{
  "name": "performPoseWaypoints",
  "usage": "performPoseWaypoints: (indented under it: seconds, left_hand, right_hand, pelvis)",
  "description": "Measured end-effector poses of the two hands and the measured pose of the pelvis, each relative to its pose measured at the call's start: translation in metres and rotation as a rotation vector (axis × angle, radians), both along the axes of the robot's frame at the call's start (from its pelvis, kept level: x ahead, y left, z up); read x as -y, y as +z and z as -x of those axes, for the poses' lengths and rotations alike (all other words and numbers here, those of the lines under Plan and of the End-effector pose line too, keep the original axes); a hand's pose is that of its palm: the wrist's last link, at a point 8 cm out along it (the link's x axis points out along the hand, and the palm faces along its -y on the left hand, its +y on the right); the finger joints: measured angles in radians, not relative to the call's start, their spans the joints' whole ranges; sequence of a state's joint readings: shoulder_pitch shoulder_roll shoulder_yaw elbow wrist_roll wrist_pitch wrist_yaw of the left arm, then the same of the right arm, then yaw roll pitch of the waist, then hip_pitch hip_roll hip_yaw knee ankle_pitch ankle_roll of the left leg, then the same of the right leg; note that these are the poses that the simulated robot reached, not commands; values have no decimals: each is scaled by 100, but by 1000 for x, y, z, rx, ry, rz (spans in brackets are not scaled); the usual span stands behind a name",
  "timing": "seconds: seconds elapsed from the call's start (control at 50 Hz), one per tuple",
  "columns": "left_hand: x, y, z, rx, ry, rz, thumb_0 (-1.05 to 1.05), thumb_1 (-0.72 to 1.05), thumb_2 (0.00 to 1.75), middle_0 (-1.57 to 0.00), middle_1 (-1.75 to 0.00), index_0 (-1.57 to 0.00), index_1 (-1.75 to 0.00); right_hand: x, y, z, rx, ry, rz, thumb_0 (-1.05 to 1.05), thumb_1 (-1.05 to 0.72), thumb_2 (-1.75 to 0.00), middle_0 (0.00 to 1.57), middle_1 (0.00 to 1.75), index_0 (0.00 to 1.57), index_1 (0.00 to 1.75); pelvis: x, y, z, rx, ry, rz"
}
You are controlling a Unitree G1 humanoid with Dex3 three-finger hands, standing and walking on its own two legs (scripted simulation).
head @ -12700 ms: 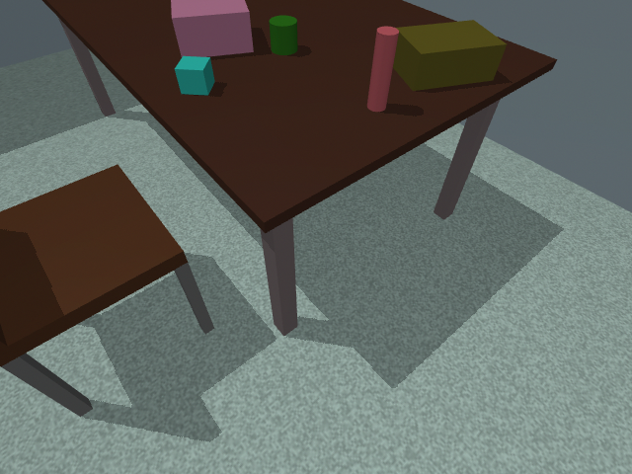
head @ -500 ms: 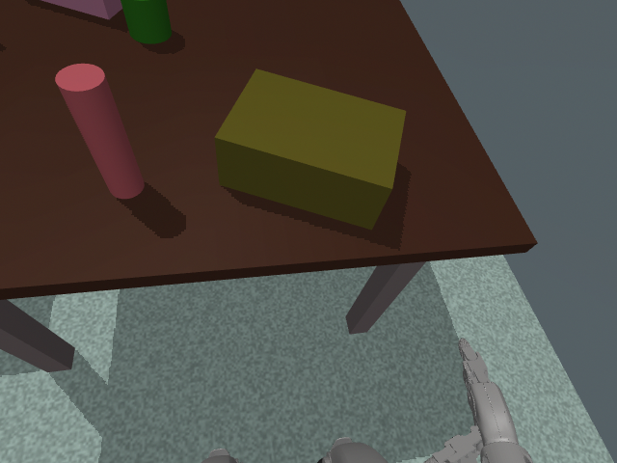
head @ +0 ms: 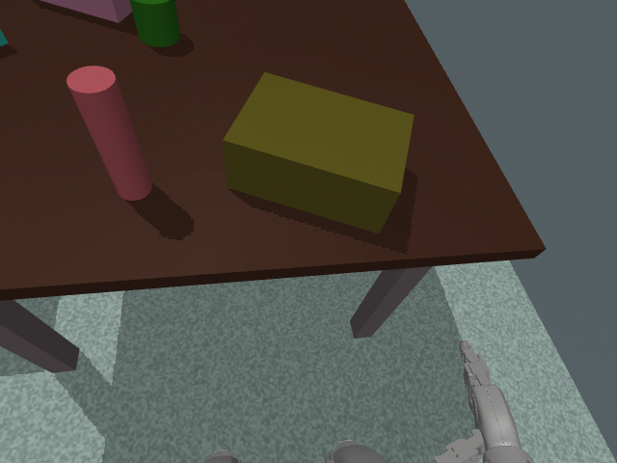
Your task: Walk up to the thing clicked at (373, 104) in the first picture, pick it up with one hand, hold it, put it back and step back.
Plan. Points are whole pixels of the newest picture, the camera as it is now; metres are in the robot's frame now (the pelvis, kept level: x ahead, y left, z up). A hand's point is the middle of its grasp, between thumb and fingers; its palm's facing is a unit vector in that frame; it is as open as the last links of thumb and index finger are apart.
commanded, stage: approach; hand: left
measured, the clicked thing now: (116, 142) +0.51 +0.22 +0.09
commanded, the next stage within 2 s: close in in 0.18 s
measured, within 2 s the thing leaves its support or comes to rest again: neither
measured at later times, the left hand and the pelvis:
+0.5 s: hand (84, 180) +0.48 +0.26 +0.05, palm faces +0.15 -0.99 +0.05, open 17.3 cm; pelvis -0.03 -0.01 -0.04, yaw -2 degrees
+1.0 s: hand (122, 176) +0.48 +0.21 +0.05, palm faces +0.14 -0.99 +0.03, open 17.6 cm; pelvis -0.03 -0.01 -0.03, yaw -1 degrees
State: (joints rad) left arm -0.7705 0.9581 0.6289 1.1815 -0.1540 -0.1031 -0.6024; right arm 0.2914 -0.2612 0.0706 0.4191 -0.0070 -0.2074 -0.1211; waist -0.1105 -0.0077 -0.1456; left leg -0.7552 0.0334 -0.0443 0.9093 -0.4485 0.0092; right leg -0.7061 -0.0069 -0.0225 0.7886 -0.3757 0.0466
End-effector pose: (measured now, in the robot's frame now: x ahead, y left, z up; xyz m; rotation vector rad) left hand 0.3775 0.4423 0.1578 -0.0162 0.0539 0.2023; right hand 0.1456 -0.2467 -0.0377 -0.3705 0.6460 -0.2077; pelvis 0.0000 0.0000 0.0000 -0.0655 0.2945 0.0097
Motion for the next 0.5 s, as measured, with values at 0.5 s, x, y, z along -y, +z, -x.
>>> performPoseWaypoints:
  seconds: [0.5]
  left_hand:
    - [130,-112,-76,41,-50,31,-1,-51,8,-5,-7,-5,-7]
  right_hand:
    - [15,-4,48,-21,-18,41,-1,54,-5,6,5,6,5]
  pelvis:
    - [5,-37,34,-85,-31,6]
